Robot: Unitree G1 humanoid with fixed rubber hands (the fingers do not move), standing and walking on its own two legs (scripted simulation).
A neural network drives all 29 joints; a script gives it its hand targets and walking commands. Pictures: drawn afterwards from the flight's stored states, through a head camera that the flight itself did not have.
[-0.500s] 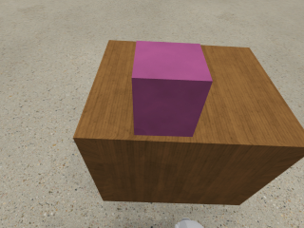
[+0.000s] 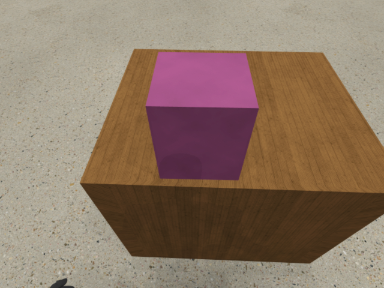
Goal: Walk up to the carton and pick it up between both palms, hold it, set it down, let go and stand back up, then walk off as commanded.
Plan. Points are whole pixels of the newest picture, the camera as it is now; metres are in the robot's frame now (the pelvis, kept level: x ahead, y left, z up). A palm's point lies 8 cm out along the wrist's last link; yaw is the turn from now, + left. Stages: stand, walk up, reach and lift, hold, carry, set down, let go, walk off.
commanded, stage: walk up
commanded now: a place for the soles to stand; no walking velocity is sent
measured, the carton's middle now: (200, 119) +0.51 +0.02 +0.06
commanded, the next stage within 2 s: reach and lift in 1.40 s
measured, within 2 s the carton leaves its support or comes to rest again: neither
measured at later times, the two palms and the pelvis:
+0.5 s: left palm out of the picture +0.14 +0.32 -0.09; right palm out of the picture +0.12 -0.31 -0.09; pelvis +0.01 +0.01 +0.00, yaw +0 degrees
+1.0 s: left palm out of the picture +0.15 +0.33 -0.09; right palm out of the picture +0.12 -0.30 -0.09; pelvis +0.02 +0.01 +0.01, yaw +0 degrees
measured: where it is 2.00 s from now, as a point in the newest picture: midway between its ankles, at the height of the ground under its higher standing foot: outside the picture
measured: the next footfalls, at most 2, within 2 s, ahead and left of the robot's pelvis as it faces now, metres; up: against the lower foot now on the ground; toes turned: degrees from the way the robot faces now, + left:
none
